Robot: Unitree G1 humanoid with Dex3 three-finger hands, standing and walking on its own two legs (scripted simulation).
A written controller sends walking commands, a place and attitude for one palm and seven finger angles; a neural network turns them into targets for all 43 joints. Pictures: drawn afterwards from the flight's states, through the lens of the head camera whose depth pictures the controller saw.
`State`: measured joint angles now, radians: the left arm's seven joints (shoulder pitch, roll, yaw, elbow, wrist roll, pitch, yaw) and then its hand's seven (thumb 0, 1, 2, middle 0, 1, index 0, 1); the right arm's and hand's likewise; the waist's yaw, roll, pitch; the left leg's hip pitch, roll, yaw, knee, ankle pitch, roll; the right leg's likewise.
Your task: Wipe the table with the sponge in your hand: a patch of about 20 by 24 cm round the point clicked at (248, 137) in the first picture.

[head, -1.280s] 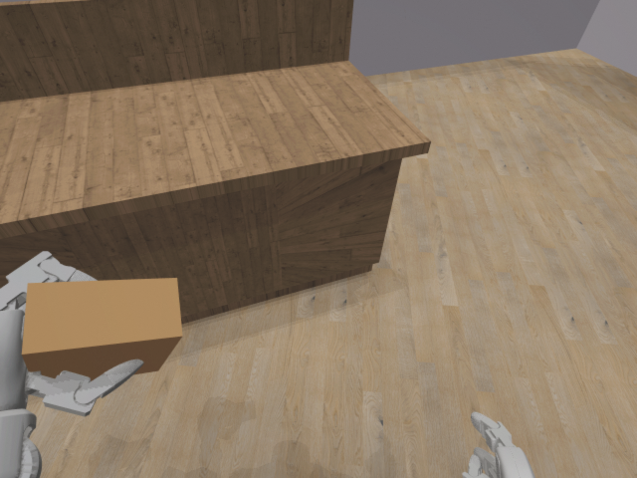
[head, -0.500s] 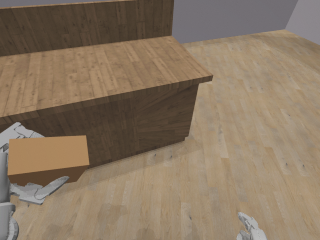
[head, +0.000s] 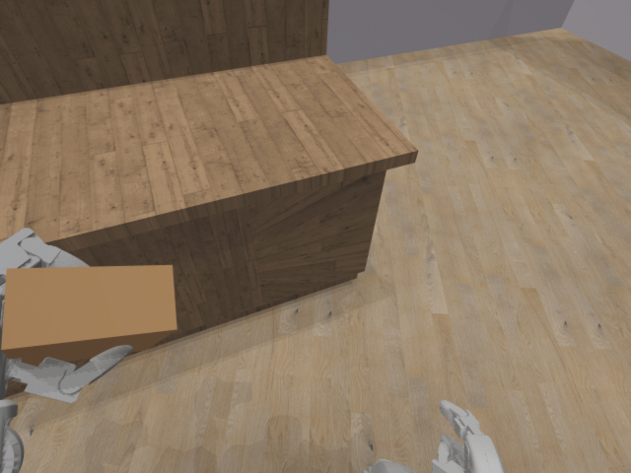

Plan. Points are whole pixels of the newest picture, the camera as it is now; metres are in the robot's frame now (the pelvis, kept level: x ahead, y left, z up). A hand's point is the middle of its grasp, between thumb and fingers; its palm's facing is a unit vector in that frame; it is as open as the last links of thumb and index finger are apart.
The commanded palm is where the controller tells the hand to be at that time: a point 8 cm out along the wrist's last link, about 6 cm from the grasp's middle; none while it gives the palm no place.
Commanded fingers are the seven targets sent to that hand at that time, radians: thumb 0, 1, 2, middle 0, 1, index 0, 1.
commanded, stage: take the last steps up to it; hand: left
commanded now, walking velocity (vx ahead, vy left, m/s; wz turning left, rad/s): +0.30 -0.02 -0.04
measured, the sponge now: (113, 316) +0.22 +0.21 +0.16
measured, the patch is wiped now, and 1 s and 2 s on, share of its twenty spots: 0.00 0.00 0.00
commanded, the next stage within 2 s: come to a stop and stand still in 1.66 s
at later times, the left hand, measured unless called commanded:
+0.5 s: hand (214, 224) +0.32 +0.13 +0.19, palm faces +0.37 -0.76 -0.54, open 9.7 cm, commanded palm +0.26 +0.18 +0.18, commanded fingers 0.00 0.10 1.30 -1.20 -1.60 -1.20 -1.60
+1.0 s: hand (220, 168) +0.41 +0.15 +0.18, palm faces +0.44 -0.80 -0.40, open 9.7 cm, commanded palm +0.36 +0.19 +0.18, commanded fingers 0.00 0.10 1.30 -1.20 -1.60 -1.20 -1.60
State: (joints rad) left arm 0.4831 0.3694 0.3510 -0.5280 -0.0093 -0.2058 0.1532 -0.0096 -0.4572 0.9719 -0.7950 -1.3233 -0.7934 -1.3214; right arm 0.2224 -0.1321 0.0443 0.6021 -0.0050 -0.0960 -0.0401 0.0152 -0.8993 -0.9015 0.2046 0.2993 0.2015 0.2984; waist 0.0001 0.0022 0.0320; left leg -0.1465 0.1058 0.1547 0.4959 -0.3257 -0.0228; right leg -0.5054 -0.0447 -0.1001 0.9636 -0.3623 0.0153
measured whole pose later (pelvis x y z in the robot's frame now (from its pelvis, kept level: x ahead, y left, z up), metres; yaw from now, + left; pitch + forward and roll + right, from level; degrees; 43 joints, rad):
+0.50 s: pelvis +0.11 -0.10 +0.00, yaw +1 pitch -1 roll +4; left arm 0.53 0.40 0.39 -0.50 -0.02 -0.25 0.14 -0.01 -0.46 0.98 -0.80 -1.33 -0.79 -1.32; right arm 0.20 -0.26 -0.05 0.61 0.00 -0.03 -0.04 0.02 -0.90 -0.90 0.20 0.30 0.20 0.30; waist -0.02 0.00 0.06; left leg -0.58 0.08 0.06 1.02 -0.21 -0.02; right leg -0.23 0.02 -0.20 0.43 -0.22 -0.15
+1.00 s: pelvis +0.20 -0.09 +0.00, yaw +1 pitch +0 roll +4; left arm 0.41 0.36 0.32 -0.43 -0.02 -0.25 0.16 -0.01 -0.46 0.98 -0.80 -1.33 -0.79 -1.33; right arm 0.24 -0.21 0.00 0.58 0.01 -0.04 -0.04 0.02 -0.90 -0.90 0.20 0.30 0.20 0.30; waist 0.04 -0.02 0.01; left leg -0.40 0.05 0.15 0.65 -0.24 0.03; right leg -0.07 0.03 -0.19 0.41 -0.35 -0.13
